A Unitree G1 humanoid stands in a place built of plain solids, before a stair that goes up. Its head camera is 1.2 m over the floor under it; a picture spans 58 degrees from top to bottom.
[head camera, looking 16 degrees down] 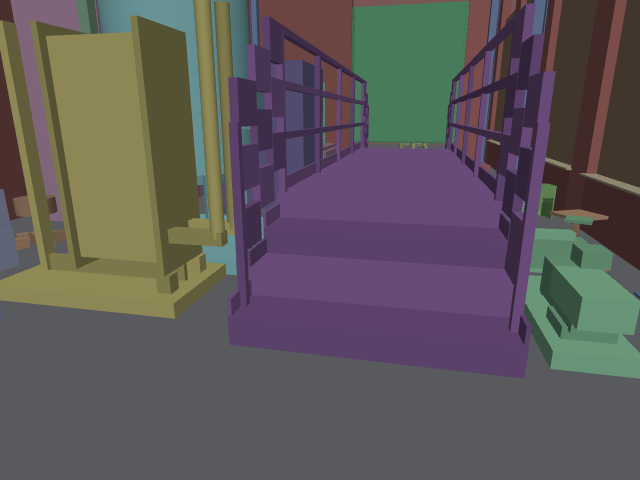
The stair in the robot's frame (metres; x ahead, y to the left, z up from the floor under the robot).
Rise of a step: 0.17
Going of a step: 0.30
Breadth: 1.50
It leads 12 degrees to the right of straight ahead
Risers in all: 4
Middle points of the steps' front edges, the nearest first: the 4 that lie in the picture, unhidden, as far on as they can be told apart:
1.95 -0.24 0.17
2.25 -0.30 0.34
2.54 -0.37 0.51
2.83 -0.43 0.68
